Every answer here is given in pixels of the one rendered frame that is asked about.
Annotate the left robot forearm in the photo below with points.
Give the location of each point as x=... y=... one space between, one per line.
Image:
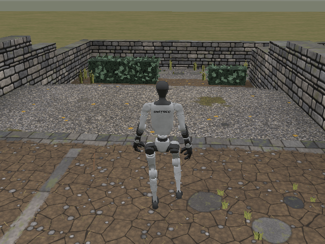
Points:
x=138 y=135

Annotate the robot left hand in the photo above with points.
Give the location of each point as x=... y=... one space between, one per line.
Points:
x=140 y=144

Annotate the right robot upper arm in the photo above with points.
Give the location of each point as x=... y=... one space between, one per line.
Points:
x=180 y=116

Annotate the left robot shin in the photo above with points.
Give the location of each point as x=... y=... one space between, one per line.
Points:
x=153 y=186

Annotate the left robot upper arm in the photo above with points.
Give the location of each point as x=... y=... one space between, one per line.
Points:
x=143 y=116

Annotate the humanoid robot torso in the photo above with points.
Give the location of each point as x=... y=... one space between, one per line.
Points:
x=162 y=117

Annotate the robot right hand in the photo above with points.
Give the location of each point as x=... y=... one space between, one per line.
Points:
x=189 y=152

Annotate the right robot forearm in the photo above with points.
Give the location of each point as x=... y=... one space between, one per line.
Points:
x=186 y=138

